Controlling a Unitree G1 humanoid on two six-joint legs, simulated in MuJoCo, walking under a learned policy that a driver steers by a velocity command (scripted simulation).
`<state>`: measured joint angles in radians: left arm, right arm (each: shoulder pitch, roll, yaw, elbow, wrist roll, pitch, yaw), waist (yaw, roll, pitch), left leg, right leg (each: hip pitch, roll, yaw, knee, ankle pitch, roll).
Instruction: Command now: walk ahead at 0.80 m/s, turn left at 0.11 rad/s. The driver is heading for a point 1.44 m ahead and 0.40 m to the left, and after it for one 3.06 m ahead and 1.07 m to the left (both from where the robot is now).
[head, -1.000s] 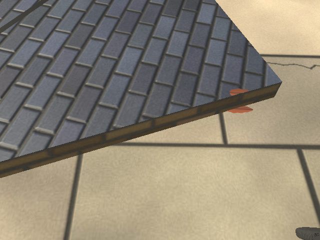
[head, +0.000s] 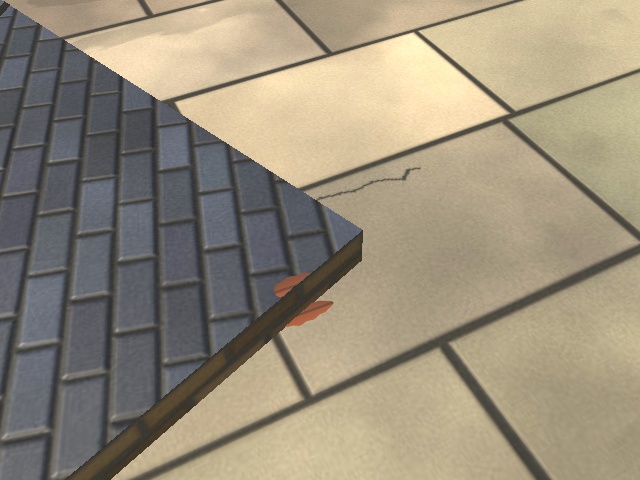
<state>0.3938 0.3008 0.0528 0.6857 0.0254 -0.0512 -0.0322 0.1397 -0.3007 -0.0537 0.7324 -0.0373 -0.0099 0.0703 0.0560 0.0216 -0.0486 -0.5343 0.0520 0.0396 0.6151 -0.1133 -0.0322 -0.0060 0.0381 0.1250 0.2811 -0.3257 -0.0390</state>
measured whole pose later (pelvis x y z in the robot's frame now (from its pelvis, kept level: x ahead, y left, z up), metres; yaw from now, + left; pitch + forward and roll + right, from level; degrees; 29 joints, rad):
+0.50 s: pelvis +0.38 +0.10 -0.02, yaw +21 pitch +4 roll -1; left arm -0.08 0.27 -0.03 0.56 0.04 -0.07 -0.03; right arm 0.55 -0.28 -0.06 0.90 0.01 -0.08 0.01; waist -0.15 -0.01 0.04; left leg 0.16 -0.11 -0.30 0.23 -0.41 0.14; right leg -0.66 -0.02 0.04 0.53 0.02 0.02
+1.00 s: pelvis +0.76 +0.31 +0.00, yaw +27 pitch +5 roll +0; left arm 0.62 0.18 0.01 1.03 -0.01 -0.11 -0.02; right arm -0.16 -0.11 0.10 0.48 -0.04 -0.07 0.02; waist 0.09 0.00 -0.01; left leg -0.93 0.04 0.05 1.21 -0.42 0.10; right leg 0.08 -0.09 0.01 0.38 -0.27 -0.03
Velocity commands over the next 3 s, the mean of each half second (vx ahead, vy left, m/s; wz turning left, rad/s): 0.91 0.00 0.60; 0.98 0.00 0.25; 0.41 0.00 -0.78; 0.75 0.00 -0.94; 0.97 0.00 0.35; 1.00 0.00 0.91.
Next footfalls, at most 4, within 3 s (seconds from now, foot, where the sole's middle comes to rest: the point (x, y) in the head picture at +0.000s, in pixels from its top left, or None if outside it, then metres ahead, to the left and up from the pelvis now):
0.08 left None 0.18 0.12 -0.78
0.54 right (334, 421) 0.66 0.06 -0.78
0.98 left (146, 309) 0.85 0.50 -0.66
1.40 right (196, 205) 1.20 0.45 -0.66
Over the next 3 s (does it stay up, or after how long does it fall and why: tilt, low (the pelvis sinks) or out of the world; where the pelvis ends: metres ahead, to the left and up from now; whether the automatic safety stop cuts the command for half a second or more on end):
stays up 2.02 0.33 -0.02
